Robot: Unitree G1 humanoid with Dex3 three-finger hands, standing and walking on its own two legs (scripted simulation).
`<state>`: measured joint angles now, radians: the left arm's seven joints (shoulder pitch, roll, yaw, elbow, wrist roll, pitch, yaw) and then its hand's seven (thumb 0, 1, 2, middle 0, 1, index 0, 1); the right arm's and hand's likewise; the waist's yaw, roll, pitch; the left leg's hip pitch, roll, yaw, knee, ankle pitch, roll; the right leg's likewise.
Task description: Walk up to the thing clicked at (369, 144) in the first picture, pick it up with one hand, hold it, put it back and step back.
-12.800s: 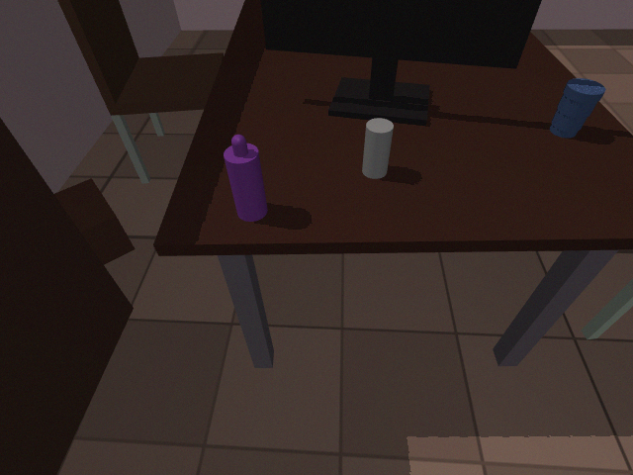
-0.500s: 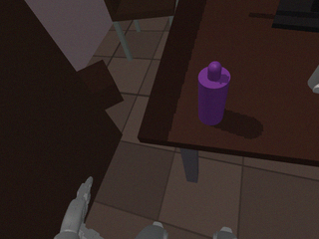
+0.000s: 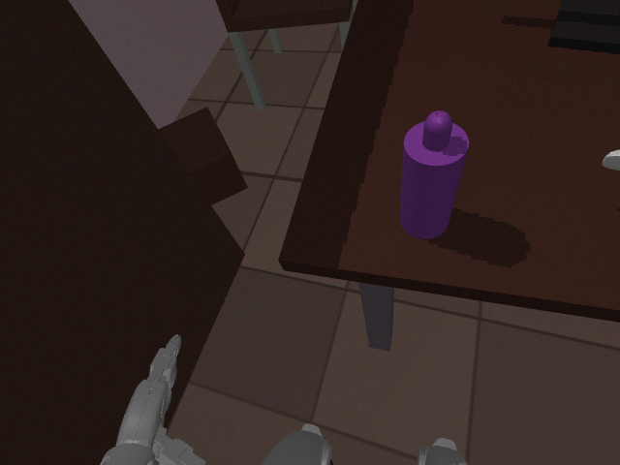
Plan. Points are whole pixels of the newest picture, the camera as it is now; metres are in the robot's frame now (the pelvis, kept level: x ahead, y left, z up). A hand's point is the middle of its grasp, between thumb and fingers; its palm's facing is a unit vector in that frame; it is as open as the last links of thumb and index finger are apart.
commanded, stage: close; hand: right
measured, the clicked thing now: out of the picture +0.53 -0.30 +0.10
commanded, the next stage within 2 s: settle in 0.50 s
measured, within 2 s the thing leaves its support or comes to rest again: leaves its support in 0.86 s
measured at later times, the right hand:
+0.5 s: hand out of the picture +0.53 -0.29 +0.11, palm faces +0.34 +0.94 +0.01, open 8.4 cm
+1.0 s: hand out of the picture +0.53 -0.29 +0.13, palm faces +0.35 +0.94 +0.00, open 7.0 cm
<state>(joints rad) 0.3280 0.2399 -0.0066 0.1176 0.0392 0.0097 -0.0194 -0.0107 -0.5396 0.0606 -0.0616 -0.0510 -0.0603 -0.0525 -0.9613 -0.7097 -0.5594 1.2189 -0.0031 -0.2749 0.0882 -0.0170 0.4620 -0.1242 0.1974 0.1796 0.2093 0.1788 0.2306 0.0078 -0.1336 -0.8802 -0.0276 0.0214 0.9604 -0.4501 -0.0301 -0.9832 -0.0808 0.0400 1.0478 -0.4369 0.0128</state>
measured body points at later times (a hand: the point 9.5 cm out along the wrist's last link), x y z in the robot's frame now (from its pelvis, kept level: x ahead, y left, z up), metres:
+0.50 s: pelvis +0.01 +0.00 +0.01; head +0.12 -0.05 +0.44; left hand +0.16 +0.26 -0.01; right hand +0.50 -0.34 +0.11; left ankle +0.00 +0.15 -0.67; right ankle +0.03 -0.12 -0.67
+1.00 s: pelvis +0.01 +0.00 +0.02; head +0.11 -0.05 +0.45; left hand +0.16 +0.26 +0.00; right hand +0.50 -0.34 +0.14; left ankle +0.00 +0.15 -0.67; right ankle +0.03 -0.12 -0.67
